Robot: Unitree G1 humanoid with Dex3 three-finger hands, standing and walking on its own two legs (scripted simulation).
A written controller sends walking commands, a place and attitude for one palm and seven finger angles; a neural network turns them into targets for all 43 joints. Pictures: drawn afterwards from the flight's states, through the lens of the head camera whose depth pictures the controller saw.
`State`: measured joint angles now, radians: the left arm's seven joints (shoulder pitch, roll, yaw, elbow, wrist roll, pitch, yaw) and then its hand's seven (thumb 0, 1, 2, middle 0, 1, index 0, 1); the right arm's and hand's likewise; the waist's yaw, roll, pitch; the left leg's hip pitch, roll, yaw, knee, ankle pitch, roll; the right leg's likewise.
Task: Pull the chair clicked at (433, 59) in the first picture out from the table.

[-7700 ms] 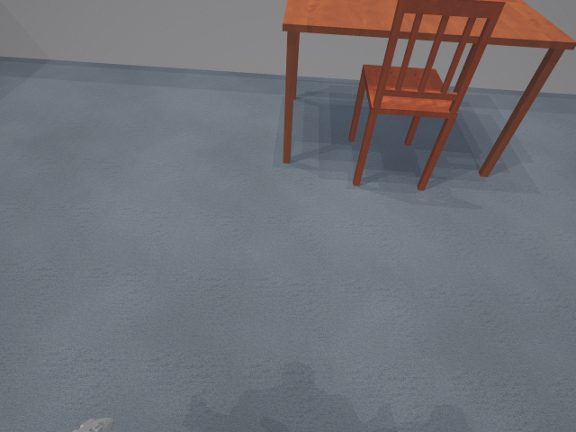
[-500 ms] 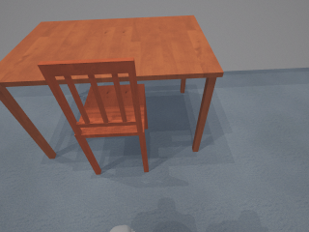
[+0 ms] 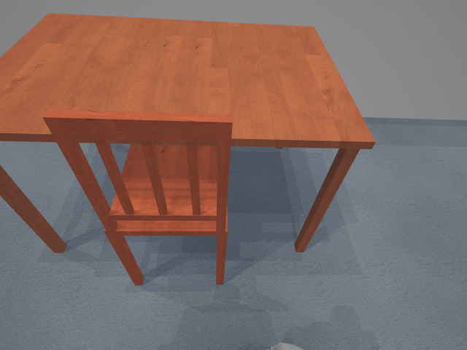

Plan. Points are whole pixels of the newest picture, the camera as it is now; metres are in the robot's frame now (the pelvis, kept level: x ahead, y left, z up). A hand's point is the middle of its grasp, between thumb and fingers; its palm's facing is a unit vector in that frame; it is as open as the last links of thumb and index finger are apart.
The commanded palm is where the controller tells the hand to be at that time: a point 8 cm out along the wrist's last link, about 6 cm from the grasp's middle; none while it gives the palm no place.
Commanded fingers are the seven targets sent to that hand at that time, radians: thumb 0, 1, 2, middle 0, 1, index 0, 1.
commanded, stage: come to a stop and stand still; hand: left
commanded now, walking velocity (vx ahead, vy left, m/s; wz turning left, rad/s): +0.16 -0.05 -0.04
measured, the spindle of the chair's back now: (156, 180) +0.50 +0.23 -0.08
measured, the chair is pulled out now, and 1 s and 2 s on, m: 0.00 0.00 0.00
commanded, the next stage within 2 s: look again from close up in 1.60 s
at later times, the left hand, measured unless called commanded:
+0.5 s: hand out of the picture +0.12 +0.17 -0.17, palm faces +0.06 -0.97 -0.24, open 7.3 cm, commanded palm none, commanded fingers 0.00 0.90 0.90 -0.20 -0.30 -0.20 -0.30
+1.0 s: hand out of the picture -0.01 +0.16 -0.17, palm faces +0.01 -0.98 -0.21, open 7.4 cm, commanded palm none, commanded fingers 0.00 0.90 0.90 -0.20 -0.30 -0.20 -0.30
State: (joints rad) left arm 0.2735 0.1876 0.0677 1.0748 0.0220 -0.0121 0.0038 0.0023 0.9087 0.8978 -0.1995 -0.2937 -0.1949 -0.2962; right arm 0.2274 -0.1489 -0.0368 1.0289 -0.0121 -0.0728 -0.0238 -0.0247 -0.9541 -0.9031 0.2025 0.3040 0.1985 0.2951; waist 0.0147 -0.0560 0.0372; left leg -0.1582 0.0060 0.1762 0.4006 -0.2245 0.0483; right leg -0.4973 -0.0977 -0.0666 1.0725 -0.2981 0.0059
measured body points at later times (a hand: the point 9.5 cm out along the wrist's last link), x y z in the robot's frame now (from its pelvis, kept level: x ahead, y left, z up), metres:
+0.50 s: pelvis +0.03 -0.02 -0.01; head +0.07 -0.03 +0.44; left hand +0.12 +0.22 -0.15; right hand +0.07 -0.25 -0.17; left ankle +0.00 +0.12 -0.70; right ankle +0.12 -0.13 -0.74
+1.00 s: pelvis +0.02 -0.01 +0.00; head +0.04 -0.03 +0.44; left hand +0.00 +0.21 -0.16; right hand -0.01 -0.23 -0.17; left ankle -0.01 +0.13 -0.74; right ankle -0.01 -0.10 -0.74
